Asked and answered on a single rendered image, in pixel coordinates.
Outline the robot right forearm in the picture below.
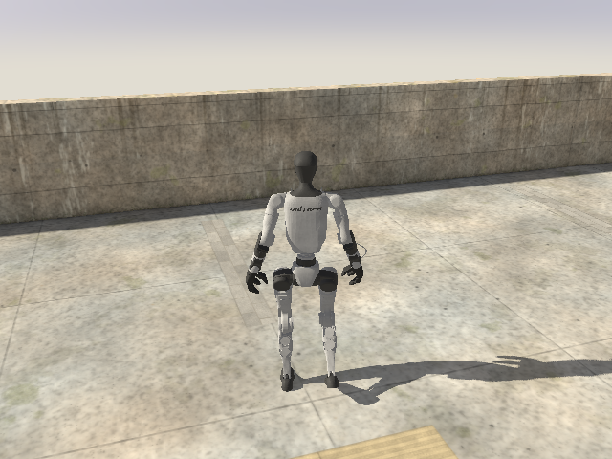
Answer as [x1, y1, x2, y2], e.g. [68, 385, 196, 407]
[343, 230, 361, 269]

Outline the robot right hand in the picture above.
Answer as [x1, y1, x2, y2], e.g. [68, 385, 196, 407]
[341, 265, 363, 285]

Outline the robot left forearm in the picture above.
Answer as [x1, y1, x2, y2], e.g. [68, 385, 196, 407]
[249, 231, 269, 273]

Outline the right robot upper arm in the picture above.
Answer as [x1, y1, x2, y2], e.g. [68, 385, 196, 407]
[326, 192, 353, 245]

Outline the robot left hand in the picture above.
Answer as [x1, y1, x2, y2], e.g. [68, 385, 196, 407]
[246, 270, 268, 294]

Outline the robot left foot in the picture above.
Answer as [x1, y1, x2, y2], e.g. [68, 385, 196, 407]
[280, 367, 295, 392]

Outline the left robot upper arm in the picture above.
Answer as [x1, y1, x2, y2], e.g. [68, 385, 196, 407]
[259, 192, 286, 247]

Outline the left robot shin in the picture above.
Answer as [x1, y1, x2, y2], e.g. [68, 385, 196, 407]
[278, 317, 293, 379]

